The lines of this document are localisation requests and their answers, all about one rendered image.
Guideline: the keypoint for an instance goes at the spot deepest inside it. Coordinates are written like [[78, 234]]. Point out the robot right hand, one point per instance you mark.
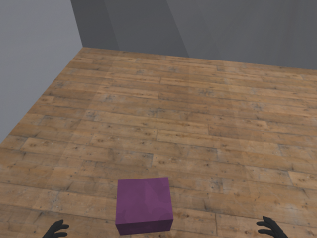
[[275, 231]]

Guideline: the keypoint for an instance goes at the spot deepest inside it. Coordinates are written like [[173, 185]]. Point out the robot left hand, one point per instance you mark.
[[51, 233]]

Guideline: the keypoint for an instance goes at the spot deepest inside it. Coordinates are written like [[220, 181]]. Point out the carton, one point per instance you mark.
[[143, 206]]

